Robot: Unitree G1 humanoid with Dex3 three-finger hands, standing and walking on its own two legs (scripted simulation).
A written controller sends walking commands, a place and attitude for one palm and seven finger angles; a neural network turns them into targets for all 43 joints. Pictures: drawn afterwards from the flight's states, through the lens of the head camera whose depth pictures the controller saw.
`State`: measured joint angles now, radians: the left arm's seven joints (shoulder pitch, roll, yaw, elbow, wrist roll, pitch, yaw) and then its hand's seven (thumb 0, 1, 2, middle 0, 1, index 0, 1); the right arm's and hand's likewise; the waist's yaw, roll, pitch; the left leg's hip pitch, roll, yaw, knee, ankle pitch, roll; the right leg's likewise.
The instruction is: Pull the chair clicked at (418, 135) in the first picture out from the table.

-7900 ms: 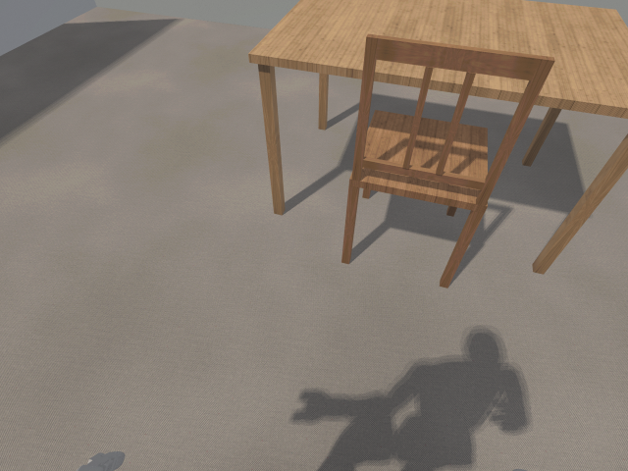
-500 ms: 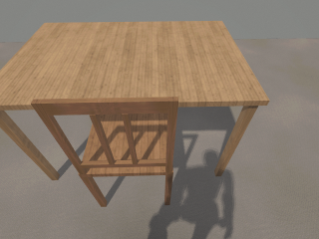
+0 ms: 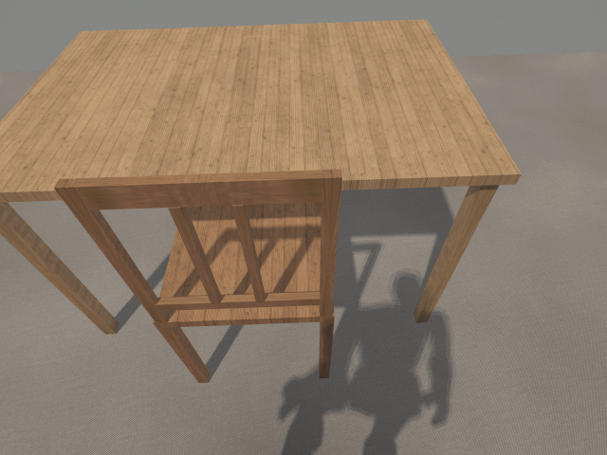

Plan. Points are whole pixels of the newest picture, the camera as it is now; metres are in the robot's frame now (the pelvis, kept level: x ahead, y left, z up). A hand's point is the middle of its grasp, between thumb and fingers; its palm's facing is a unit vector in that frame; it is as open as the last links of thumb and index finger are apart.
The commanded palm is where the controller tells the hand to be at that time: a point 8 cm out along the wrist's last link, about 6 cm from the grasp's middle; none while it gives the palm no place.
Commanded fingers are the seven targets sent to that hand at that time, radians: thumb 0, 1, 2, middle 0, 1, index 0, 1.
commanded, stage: look again from close up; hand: left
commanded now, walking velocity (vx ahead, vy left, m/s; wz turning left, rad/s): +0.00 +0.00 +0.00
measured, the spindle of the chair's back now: (199, 259) +0.45 +0.23 -0.08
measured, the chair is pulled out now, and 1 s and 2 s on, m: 0.00 0.00 0.00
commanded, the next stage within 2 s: shuffle to correct the standing spot in 0.80 s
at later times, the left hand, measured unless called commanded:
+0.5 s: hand out of the picture +0.00 +0.21 -0.17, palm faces -0.01 -0.98 -0.22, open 7.4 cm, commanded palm none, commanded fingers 0.00 0.90 0.90 -0.20 -0.30 -0.20 -0.30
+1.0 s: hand out of the picture -0.02 +0.21 -0.17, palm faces -0.01 -0.98 -0.19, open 7.4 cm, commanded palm none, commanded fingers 0.00 0.90 0.90 -0.20 -0.30 -0.20 -0.30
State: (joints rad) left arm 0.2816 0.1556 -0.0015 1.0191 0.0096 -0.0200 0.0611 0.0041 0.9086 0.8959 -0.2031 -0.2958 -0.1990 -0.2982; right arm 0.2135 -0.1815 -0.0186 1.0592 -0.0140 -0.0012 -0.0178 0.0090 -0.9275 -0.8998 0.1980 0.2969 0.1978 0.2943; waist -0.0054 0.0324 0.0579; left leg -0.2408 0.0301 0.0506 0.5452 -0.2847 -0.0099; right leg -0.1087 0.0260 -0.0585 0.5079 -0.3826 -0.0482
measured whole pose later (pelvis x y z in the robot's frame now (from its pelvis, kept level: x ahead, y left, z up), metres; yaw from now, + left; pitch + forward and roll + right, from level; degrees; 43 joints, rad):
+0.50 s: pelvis -0.01 +0.03 +0.01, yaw -1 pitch -1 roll +1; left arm 0.28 0.17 -0.01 1.05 0.01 -0.01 0.05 0.00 0.91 0.90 -0.20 -0.30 -0.20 -0.30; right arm 0.22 -0.17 0.00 1.11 -0.01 -0.01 -0.01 0.00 -0.92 -0.90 0.20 0.30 0.20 0.29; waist 0.00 -0.01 0.07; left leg -0.22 -0.01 0.09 0.47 -0.23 0.03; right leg -0.11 -0.01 -0.02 0.47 -0.34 0.00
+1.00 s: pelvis -0.01 +0.04 +0.01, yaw -1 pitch -1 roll +1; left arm 0.30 0.14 -0.02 1.09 0.01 -0.01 0.05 0.00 0.91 0.90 -0.20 -0.30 -0.20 -0.30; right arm 0.26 -0.14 0.01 1.15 0.00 -0.01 -0.02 0.01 -0.92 -0.90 0.20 0.30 0.20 0.29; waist -0.01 -0.01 0.06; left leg -0.22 -0.03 0.10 0.44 -0.22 0.05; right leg -0.12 -0.04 -0.02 0.46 -0.33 0.02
